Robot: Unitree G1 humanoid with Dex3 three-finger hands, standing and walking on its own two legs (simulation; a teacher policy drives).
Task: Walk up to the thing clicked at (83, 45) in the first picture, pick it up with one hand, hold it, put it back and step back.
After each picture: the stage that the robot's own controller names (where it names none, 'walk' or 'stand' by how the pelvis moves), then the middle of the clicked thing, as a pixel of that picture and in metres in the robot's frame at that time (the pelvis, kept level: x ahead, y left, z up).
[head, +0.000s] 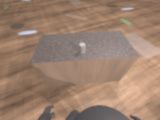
stand; (82, 48) +0.71 +0.11 -0.10
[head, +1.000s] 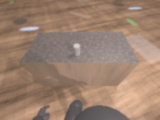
walk; (76, 49) +0.64 +0.18 -0.07
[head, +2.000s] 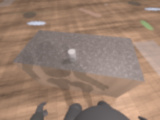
stand; (72, 55) +0.53 +0.18 -0.06
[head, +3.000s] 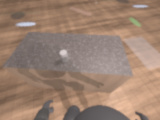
stand; (64, 56) +0.52 +0.26 -0.08
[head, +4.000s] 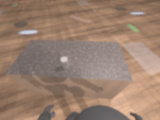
stand; (64, 62) +0.49 +0.26 -0.10
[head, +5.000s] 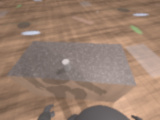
stand; (66, 65) +0.48 +0.24 -0.10
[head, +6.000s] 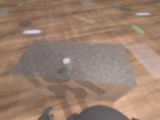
stand; (67, 64) +0.48 +0.23 -0.10
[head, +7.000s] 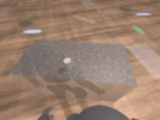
stand; (68, 64) +0.48 +0.23 -0.10
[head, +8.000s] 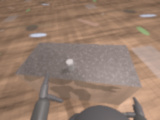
rise first; (70, 65) +0.48 +0.23 -0.09
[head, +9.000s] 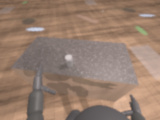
go down; (69, 61) +0.51 +0.23 -0.08
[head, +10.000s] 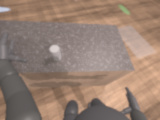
go down; (56, 53) +0.48 +0.23 -0.02
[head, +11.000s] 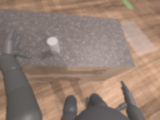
close in; (54, 46) +0.51 +0.23 -0.01
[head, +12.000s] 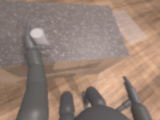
close; (40, 39) +0.53 +0.24 +0.03
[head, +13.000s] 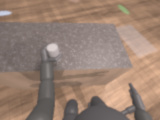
lift; (54, 53) +0.45 +0.21 +0.04
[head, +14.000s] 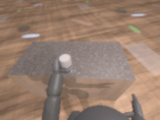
lift; (66, 64) +0.33 +0.17 +0.13
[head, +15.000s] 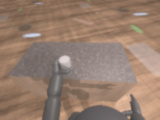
hold; (66, 65) +0.33 +0.17 +0.11
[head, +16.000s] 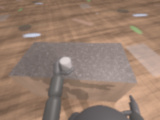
hold; (66, 66) +0.33 +0.17 +0.10
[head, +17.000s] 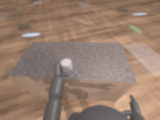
crouch; (67, 68) +0.33 +0.17 +0.09
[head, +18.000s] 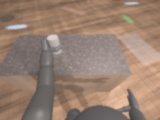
crouch; (54, 44) +0.48 +0.22 +0.13
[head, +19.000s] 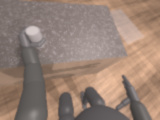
lower; (36, 38) +0.54 +0.25 +0.03
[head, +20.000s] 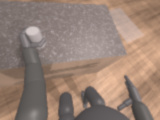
lower; (36, 38) +0.54 +0.24 +0.03
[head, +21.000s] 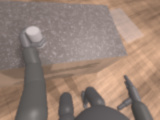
lower; (36, 38) +0.54 +0.24 +0.02
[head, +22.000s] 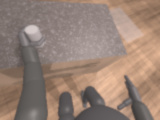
lower; (35, 37) +0.55 +0.25 +0.03
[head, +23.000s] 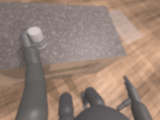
loosen; (37, 38) +0.54 +0.24 +0.02
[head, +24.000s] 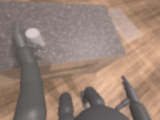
withdraw; (36, 39) +0.54 +0.24 +0.02
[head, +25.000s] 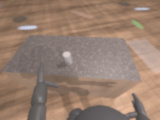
sink last; (67, 58) +0.50 +0.22 -0.05
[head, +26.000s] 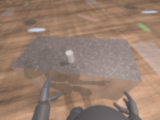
stand; (70, 56) +0.53 +0.23 -0.05
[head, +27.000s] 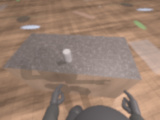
stand; (67, 55) +0.52 +0.23 -0.03
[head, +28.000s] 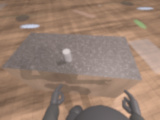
stand; (67, 55) +0.52 +0.23 -0.03
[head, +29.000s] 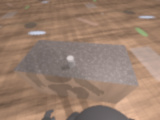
stand; (70, 61) +0.52 +0.22 -0.09
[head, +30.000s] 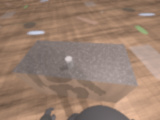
stand; (69, 62) +0.51 +0.23 -0.10
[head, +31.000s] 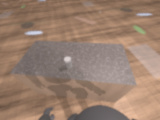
stand; (68, 62) +0.51 +0.24 -0.10
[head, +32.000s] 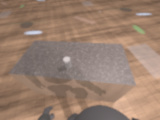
walk; (67, 62) +0.50 +0.24 -0.10
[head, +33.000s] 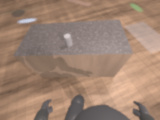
walk; (68, 40) +0.69 +0.26 -0.07
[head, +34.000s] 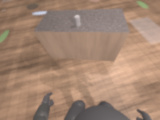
walk; (77, 20) +1.05 +0.22 -0.07
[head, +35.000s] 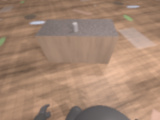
stand; (75, 27) +1.15 +0.26 -0.08
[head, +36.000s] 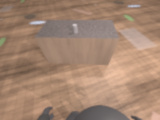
stand; (75, 28) +1.12 +0.25 -0.10
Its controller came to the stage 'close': yes
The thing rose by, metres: 0.20
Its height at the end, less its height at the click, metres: +0.00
